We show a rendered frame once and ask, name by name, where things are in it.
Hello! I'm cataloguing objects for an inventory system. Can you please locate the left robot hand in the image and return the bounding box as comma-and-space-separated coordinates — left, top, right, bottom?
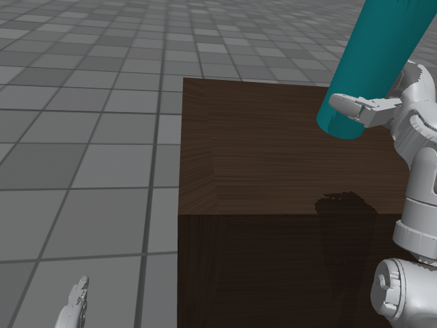
55, 275, 89, 328

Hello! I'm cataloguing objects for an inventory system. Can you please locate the bottle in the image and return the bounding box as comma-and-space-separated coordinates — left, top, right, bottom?
316, 0, 437, 139

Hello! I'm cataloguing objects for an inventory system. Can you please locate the right robot arm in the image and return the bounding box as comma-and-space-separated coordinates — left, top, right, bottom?
370, 101, 437, 328

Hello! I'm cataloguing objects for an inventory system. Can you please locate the right robot hand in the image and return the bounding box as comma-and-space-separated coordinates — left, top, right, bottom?
328, 60, 436, 130

